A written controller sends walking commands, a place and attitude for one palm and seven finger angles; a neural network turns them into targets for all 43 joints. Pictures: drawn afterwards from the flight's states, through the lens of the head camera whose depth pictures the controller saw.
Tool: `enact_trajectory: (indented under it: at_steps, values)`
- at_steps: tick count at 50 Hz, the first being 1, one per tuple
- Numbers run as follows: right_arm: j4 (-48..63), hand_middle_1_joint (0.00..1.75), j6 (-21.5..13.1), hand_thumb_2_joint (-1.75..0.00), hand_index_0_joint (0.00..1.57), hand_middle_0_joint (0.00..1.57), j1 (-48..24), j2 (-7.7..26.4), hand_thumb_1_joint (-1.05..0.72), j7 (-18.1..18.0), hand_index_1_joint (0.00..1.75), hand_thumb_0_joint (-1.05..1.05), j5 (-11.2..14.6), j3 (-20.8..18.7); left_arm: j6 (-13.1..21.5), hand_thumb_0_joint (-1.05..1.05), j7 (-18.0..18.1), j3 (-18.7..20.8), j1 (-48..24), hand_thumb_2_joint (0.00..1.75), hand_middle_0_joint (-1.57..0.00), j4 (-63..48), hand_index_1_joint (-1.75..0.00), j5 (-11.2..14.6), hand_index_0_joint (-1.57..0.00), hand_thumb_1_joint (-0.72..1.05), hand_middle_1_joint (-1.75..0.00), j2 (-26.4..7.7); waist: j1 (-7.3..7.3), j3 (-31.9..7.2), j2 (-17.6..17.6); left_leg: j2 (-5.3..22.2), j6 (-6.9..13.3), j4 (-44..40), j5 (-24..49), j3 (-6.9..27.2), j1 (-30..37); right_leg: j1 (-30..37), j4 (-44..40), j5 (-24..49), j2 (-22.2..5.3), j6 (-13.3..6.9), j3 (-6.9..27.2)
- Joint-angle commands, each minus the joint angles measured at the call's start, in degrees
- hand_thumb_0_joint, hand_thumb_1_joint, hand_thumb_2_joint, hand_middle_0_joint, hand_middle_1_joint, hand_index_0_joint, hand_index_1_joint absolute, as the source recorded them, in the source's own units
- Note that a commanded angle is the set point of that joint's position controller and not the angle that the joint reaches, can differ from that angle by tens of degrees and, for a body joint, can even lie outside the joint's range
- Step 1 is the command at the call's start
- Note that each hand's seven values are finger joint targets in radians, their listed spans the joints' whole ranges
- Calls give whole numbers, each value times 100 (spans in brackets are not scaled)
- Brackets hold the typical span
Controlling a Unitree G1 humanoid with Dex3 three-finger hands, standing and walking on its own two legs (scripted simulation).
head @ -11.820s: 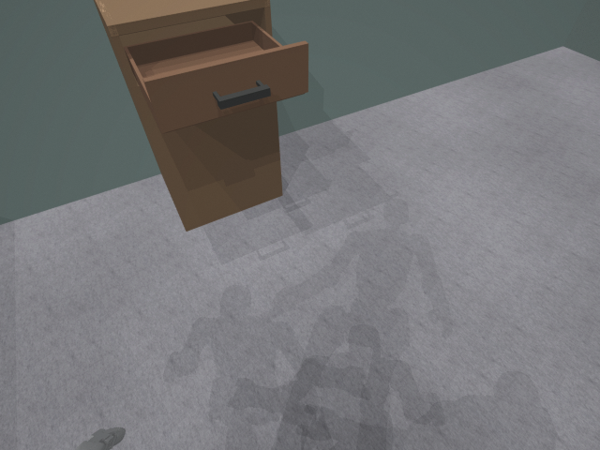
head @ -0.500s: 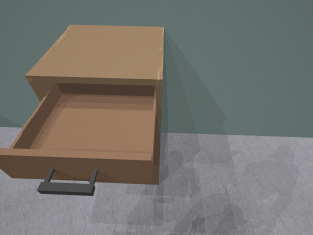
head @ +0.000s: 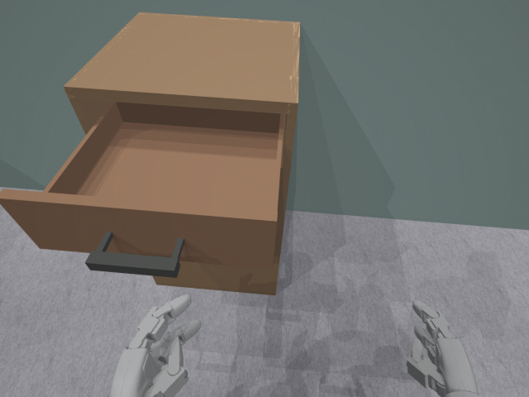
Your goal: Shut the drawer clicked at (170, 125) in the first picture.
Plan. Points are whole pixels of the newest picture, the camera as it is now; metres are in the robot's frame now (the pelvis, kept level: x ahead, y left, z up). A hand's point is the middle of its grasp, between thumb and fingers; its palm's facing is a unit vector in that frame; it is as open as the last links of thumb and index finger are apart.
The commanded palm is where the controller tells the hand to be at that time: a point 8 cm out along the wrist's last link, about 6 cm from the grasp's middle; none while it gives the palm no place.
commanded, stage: raise the hand and make a fist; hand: left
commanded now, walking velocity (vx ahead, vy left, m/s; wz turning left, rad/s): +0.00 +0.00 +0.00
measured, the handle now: (138, 252) +0.32 +0.23 +0.03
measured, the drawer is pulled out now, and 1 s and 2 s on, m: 0.28 0.28 0.28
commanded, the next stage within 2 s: bring the fist close to the handle in 1.52 s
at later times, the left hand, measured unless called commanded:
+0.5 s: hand (143, 359) +0.16 +0.16 +0.06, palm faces +0.05 -1.00 -0.07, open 3.7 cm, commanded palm +0.11 +0.22 +0.07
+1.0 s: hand (104, 371) +0.13 +0.18 +0.11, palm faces +0.04 -1.00 -0.08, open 3.2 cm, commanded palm +0.08 +0.24 +0.12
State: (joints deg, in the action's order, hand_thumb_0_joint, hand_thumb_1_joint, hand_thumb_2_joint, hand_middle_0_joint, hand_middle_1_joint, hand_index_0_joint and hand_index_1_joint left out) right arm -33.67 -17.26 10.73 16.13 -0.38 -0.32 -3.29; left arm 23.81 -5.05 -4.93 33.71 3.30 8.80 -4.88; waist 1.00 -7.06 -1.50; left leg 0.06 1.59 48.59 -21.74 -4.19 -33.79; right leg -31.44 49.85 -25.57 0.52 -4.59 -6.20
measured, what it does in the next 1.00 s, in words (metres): stands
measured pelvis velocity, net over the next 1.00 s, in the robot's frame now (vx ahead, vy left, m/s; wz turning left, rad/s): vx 0.00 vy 0.02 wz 0.03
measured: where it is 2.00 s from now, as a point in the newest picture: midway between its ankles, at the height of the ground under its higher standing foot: outside the picture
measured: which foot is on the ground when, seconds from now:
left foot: down 0.00-1.00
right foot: down 0.00-1.00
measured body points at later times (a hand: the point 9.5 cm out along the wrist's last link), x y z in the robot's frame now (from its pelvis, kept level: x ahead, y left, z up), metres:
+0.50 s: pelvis -0.01 +0.00 -0.01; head +0.00 -0.01 +0.44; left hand +0.15 +0.22 +0.07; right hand +0.14 -0.23 -0.09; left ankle +0.03 +0.10 -0.70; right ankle +0.00 -0.07 -0.70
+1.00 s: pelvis +0.00 +0.02 +0.01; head -0.01 +0.00 +0.46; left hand +0.12 +0.23 +0.12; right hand +0.23 -0.18 -0.03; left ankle +0.03 +0.10 -0.70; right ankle +0.00 -0.07 -0.70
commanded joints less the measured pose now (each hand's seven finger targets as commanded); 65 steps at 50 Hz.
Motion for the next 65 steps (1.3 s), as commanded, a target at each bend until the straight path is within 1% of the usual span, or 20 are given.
enact_trajectory:
  at_steps: [1,3,5,7,10,14,17,19,20,21,28,31,35,41,46,52,58,62,64,65]
  values:
    - [857,30,66,-90,20,20,-359,246,-90,82,30,0,-43,-32,1480,0,110,816,-491,90,-60,-2190,-73,-222,-60,90,-73,-989,-90,-268,956,33,-8,55,1031,558,222,-900,-109,1007,-49,117,485]
    - [1049,30,153,-90,20,20,-530,271,-90,89,30,0,25,40,1574,0,69,559,-555,90,-64,-1860,-78,-216,-64,90,-78,-619,-229,186,518,23,37,274,174,620,-460,-1257,-143,277,-54,140,618]
    - [1268,30,195,-90,20,20,-562,336,-90,61,30,0,92,66,1337,0,-127,382,-575,90,-68,-1847,-82,-57,-68,90,-82,-524,-274,54,225,-14,65,340,-317,597,-656,-1153,-436,-382,-117,215,847]
    - [1507,30,218,-90,20,20,-516,416,-90,-39,30,0,186,111,877,0,-460,340,-476,90,-72,-2018,-86,164,-72,90,-86,-667,-226,-370,-25,-64,91,341,-480,513,-675,-708,-829,-856,-180,308,1141]
    - [1611,30,207,-90,20,20,-340,415,-90,-205,30,0,296,175,230,0,-742,367,-720,90,-78,-2462,-93,335,-78,90,-93,-886,-237,-795,42,-75,111,287,-399,519,-433,-250,-1210,-1105,-249,402,1368]
    - [1483,30,192,-90,20,20,-384,300,-90,-363,30,0,277,247,-238,0,-550,899,-659,90,-86,-2575,-101,363,-86,90,-101,-1218,-148,-541,-116,7,104,89,-143,629,-299,-141,-1234,-802,-200,398,1120]
    - [1384,30,185,-90,20,20,-400,196,-90,-355,30,0,259,261,-273,0,-366,1086,-218,90,-92,-2463,-108,445,-92,90,-108,-1042,-25,-282,-117,19,72,-85,104,652,-273,-22,-1138,-298,-191,383,946]
    - [1314,30,188,-90,20,20,-496,208,-90,-334,30,0,257,233,-253,0,-252,1333,75,90,-96,-2391,-112,407,-96,90,-112,-1187,84,-203,-13,10,54,-145,213,627,-260,85,-1138,-139,-215,386,940]
    - [1334,30,177,-90,20,20,-414,175,-90,-306,30,0,252,237,-220,0,-260,1232,229,90,-98,-2557,-114,434,-98,90,-114,-1057,93,-314,62,-2,57,-181,319,605,-186,188,-1100,46,-225,390,920]
    - [1309,30,170,-90,20,20,-408,175,-90,-297,30,0,261,190,-208,0,-268,1401,450,90,-100,-2559,-117,443,-100,90,-117,-1201,127,-386,50,10,55,-187,413,593,-151,285,-1055,260,-237,403,908]
    - [1230,30,-149,-90,20,20,-297,261,-90,-237,30,0,290,96,128,0,-625,1138,870,90,-114,-3277,-132,584,-114,90,-132,-1110,-29,-514,198,3,95,-216,844,588,280,359,-1043,1130,-257,485,798]
    - [1173,30,-211,-90,20,20,-294,305,-90,-234,30,0,308,60,147,0,-649,1187,939,90,-120,-3233,-138,623,-120,90,-138,-1120,-72,-228,-20,3,97,-313,749,616,281,214,-1126,891,-189,443,689]
    - [1192,30,-244,-90,20,20,-336,323,-90,-241,30,0,318,73,70,0,-575,1156,919,90,-128,-3435,-147,555,-128,90,-147,-1112,-36,-59,386,14,105,-507,604,633,506,105,-1148,557,-118,344,511]
    - [1299,30,-252,-90,20,20,-384,275,-90,-189,30,0,332,123,-241,0,-573,1095,1187,90,-140,-3841,-160,497,-140,90,-160,-1094,50,-337,467,58,106,-720,1013,684,921,406,-1079,1162,-66,322,277]
    - [1303,30,-203,-90,20,20,-527,265,-90,-215,30,0,359,194,-575,0,-654,1288,1146,90,-140,-3859,-160,530,-140,90,-160,-1270,46,61,164,76,99,-895,876,720,917,452,-1280,1093,-22,330,240]
    - [1313,30,-322,-90,20,20,-588,246,-90,-276,30,0,405,315,-784,0,-775,1474,955,90,-140,-4143,-160,675,-140,90,-160,-1347,114,100,456,80,60,-1124,667,776,1173,599,-1487,794,1,293,220]
    - [1149,30,-537,-90,20,20,-590,301,-90,-323,30,0,444,338,-936,0,-954,1666,821,90,-140,-3901,-160,824,-140,90,-160,-1428,97,180,181,61,57,-1181,680,778,1245,711,-1729,827,10,320,303]
    - [1101,30,-652,-90,20,20,-640,349,-90,-339,30,0,462,348,-1044,0,-1039,1654,671,90,-140,-3754,-160,836,-140,90,-160,-1436,116,340,356,36,50,-1252,563,770,1205,728,-1823,660,-12,307,348]
    - [1111,30,-744,-90,20,20,-642,350,-90,-304,30,0,448,346,-1041,0,-1010,1612,707,90,-140,-3983,-160,792,-140,90,-160,-1426,161,212,651,27,42,-1288,670,793,1342,793,-1744,798,-8,281,275]
    - [1116,30,-780,-90,20,20,-612,333,-90,-279,30,0,439,341,-1022,0,-978,1586,772,90,-140,-4099,-160,773,-140,90,-160,-1420,162,118,585,36,37,-1309,753,802,1389,849,-1702,876,-12,277,234]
